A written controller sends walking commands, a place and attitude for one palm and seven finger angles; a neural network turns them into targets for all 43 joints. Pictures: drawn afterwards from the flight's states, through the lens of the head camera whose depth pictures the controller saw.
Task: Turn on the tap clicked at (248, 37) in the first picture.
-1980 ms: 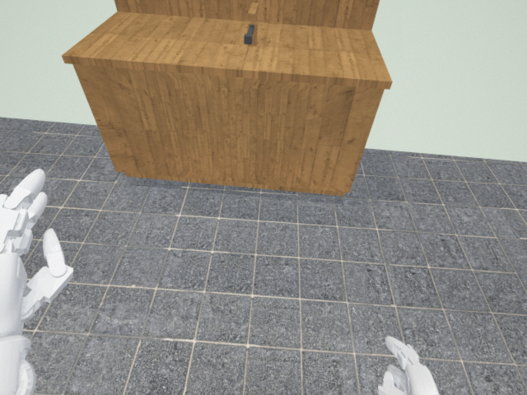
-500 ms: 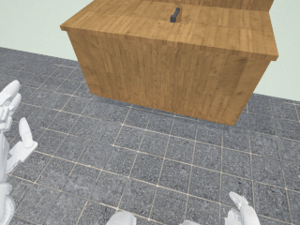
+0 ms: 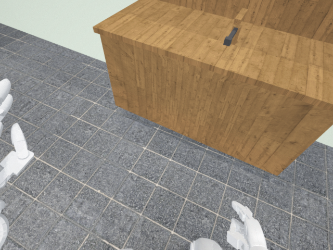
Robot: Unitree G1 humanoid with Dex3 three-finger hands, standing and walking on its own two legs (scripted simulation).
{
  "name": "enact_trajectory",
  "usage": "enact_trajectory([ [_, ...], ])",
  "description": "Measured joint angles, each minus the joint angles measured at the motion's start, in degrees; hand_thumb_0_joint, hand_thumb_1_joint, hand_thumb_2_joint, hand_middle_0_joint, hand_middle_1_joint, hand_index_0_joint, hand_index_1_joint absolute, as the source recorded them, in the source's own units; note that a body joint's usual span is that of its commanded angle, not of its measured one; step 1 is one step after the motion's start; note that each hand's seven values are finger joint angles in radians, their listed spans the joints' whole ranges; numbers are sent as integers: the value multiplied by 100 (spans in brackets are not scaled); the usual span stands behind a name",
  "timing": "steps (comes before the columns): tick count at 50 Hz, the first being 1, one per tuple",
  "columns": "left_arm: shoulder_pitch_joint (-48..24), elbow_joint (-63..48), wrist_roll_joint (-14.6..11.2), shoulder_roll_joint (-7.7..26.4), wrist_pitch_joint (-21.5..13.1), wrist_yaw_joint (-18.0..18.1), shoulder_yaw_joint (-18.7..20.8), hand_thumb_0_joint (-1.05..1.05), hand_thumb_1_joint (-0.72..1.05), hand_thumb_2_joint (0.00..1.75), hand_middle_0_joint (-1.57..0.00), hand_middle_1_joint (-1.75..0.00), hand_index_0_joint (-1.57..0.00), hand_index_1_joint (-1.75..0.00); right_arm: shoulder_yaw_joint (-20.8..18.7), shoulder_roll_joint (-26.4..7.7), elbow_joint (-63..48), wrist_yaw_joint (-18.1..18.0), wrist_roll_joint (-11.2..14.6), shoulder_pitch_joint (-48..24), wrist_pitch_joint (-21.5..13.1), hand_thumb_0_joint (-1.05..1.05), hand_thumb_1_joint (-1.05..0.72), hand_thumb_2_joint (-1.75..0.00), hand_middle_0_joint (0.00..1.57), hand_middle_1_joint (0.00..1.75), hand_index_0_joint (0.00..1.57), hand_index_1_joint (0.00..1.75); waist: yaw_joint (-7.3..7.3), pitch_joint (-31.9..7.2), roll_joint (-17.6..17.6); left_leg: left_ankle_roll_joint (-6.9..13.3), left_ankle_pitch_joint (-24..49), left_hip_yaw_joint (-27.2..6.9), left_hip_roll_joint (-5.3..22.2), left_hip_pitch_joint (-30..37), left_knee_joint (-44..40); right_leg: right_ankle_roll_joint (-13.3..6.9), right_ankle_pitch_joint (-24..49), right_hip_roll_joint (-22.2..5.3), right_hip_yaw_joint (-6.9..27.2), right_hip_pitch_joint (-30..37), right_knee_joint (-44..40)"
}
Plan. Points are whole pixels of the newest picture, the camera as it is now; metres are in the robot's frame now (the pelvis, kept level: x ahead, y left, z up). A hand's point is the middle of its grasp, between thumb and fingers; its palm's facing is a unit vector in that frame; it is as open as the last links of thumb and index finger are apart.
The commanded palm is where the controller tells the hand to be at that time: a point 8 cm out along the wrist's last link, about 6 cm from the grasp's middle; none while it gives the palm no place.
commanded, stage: walk to a spot facing it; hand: left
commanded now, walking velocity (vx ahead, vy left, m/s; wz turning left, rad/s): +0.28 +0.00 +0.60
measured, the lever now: (227, 41) +0.92 -0.24 +0.03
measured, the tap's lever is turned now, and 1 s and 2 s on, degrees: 0 0 0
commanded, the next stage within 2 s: none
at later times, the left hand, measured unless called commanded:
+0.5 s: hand (34, 140) +0.25 +0.23 +0.20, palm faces +0.61 -0.68 -0.42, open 7.4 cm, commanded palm +0.18 +0.27 +0.19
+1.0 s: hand (47, 205) +0.16 +0.17 +0.19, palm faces +0.81 -0.42 -0.40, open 7.4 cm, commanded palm +0.08 +0.18 +0.19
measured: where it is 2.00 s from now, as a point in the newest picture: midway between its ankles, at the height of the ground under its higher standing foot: outside the picture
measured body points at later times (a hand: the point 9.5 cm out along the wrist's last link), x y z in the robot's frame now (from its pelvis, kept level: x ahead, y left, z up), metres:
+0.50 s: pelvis +0.10 -0.05 -0.01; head +0.14 -0.03 +0.44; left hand +0.21 +0.26 +0.22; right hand +0.36 -0.26 -0.06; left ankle +0.12 +0.08 -0.73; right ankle +0.11 -0.17 -0.71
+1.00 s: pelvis +0.12 -0.14 +0.02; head +0.14 -0.16 +0.47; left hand +0.11 +0.19 +0.21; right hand +0.39 -0.24 -0.09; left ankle +0.03 -0.02 -0.63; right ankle +0.19 -0.18 -0.72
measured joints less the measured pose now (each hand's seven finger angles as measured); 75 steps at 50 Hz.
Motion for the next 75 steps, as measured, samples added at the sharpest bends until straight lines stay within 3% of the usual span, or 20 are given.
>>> enact_trajectory([
  [7, 575, -114, -45, -16, -171, -53, 127, 1, 89, 90, -21, -30, -21, -31, 91, -4, 92, -24, 15, 467, -117, 1, -90, -90, 20, 30, 20, 30, 288, -146, 567, -220, -143, -574, 248, 220, -211, 168, 698, 111, -407, 699, -2819],
  [10, 228, 199, 37, -128, -46, -26, 16, 1, 89, 90, -21, -30, -21, -31, 39, -229, 282, -103, 4, 448, -52, 1, -90, -90, 20, 30, 20, 30, 364, -130, 579, -105, -1139, -678, 123, -335, 1409, -158, 1299, -5, -569, 854, -2927],
  [14, 23, 488, 60, -546, 93, -8, -254, 1, 89, 90, -21, -30, -21, -31, -111, -673, 585, -132, -61, 184, 145, 2, -90, -90, 20, 30, 20, 30, 370, 42, 462, -266, -1226, -368, -31, -995, 3337, -228, 967, -272, -785, 1203, -2925],
  [21, 430, -311, 3, -225, 48, 106, -161, 1, 89, 90, -21, -30, -21, -31, -395, -891, -47, -247, -83, 31, 225, 2, -91, -90, 20, 30, 20, 29, 124, 143, -44, -338, -894, 305, 82, -623, 1087, -161, 845, -541, -1177, 1478, -3134],
  [24, 583, -742, -92, -15, -16, 203, 74, 1, 89, 90, -21, -30, -21, -31, -470, -975, -406, -255, -52, 25, 218, 1, -91, -90, 20, 30, 20, 29, 83, 52, -80, -219, 133, 392, -45, -121, -211, -72, 513, -632, -1209, 1204, -2433],
  [26, 394, -691, -146, 175, -133, 197, 215, 1, 89, 90, -21, -30, -21, -31, -546, -832, -429, -232, -25, -100, 137, 1, -91, -90, 19, 30, 20, 29, 48, 116, -141, 23, 350, 287, -66, -262, 89, 69, -114, -482, -695, 746, -1212],
  [29, 151, -413, -97, 281, -127, 71, 261, 1, 89, 90, -21, -30, -21, -31, -442, -543, -321, -52, 58, -190, 41, 1, -91, -90, 19, 30, 19, 29, 15, 135, -88, 10, 77, 3, -14, -295, 154, 175, -510, 13, -177, 202, -163],
  [34, 550, -600, -195, 133, 20, -55, 119, 1, 89, 90, -21, -30, -21, -31, -132, -219, -315, 138, 73, 42, -88, 1, -90, -90, 20, 30, 20, 29, 11, 6, 180, -179, 366, -487, 23, -253, -261, 246, 155, 291, -123, 168, -1219],
  [38, 818, -541, -250, 158, 106, -98, 95, 1, 89, 90, -21, -30, -21, -31, 47, -121, -239, 93, 62, 256, -138, 1, -90, -90, 20, 30, 20, 29, 202, -81, 420, -342, 430, -820, 3, -314, -248, 268, 461, 466, -163, 764, -2530],
  [40, 686, -321, -201, 77, 163, -106, 45, 1, 89, 90, -21, -30, -21, -31, 85, -181, -133, 54, 67, 266, -121, 1, -90, -90, 20, 30, 20, 30, 319, -61, 629, -326, 302, -978, 48, -406, 2, -47, 1076, 575, -309, 1039, -3027],
  [42, 435, -42, -182, -70, 294, -75, -99, 1, 89, 90, -21, -30, -21, -31, 77, -273, 98, 8, 55, 236, -62, 1, -90, -90, 20, 30, 20, 30, 388, -68, 658, -303, -590, -990, -116, -705, 1036, -419, 1107, 469, -457, 1080, -2950],
  [45, 263, 320, -134, -341, 389, -11, -240, 1, 89, 90, -21, -30, -21, -31, 67, -443, 345, -63, -15, 207, 45, 1, -90, -90, 20, 30, 20, 30, 409, -115, 501, -401, -874, -686, -328, -1058, 2810, -567, 1121, 210, -572, 1265, -3140],
  [47, 225, 483, -101, -445, 376, 6, -318, 1, 89, 90, -21, -30, -21, -31, 26, -533, 393, -144, -29, 196, 92, 2, -90, -90, 20, 30, 20, 30, 332, -146, 410, -466, -837, -486, -314, -1076, 3260, -556, 1254, 84, -713, 1399, -3378],
  [53, 294, 359, -71, -352, 269, 54, -415, 1, 89, 90, -21, -30, -21, -31, -198, -772, 158, -323, -104, 220, 135, 2, -90, -90, 20, 30, 20, 29, 162, -286, 134, -396, -942, -106, -92, -429, 1939, -615, 1526, -150, -1145, 1353, -3709],
  [57, 410, -45, -71, -212, 173, 123, -299, 1, 89, 90, -21, -30, -21, -31, -330, -913, -37, -345, -119, 244, 150, 1, -90, -90, 20, 30, 20, 29, 193, -345, 21, -285, -1157, -52, -40, 95, 819, -623, 1570, -244, -1367, 1095, -3561],
  [61, 372, -326, -134, -138, 80, 186, -141, 1, 89, 90, -21, -30, -21, -31, -363, -982, -234, -323, -99, 227, 163, 1, -91, -90, 20, 30, 20, 29, 202, -335, -25, -123, -252, -97, -108, 606, -438, -524, 1398, -448, -1532, 695, -2901],
  [64, 222, -104, -96, -68, -3, 121, -71, 1, 89, 90, -21, -30, -21, -31, -296, -687, -142, -244, -83, 184, 42, 1, -91, -90, 19, 30, 20, 29, 213, -242, -143, -134, -152, -218, -180, 465, -143, -101, 330, -216, -722, 216, -1513],
  [67, 152, 117, 5, -118, 15, -12, -165, 1, 89, 90, -21, -30, -21, -31, -158, -399, -15, -75, -2, 315, -76, 1, -91, -90, 19, 30, 20, 29, 151, -295, 16, -144, -39, -580, -144, 421, -255, 60, 319, 90, -323, 49, -793],
  [72, 358, 182, -19, -239, -7, -56, -238, 1, 89, 90, -21, -30, -21, -30, 101, -124, 137, 19, 6, 526, -133, 1, -90, -90, 20, 30, 20, 29, 208, -420, 369, -119, 191, -1010, -84, 290, -445, 124, 254, 360, -257, 678, -1823],
  [75, 296, 323, -3, -146, 59, -71, -199, 1, 89, 90, -21, -30, -21, -30, 189, -58, 164, 5, -15, 587, -96, 1, -90, -90, 20, 30, 20, 30, 268, -478, 475, -69, -179, -1124, -107, -90, -53, -22, 131, 482, -341, 1414, -3121],
])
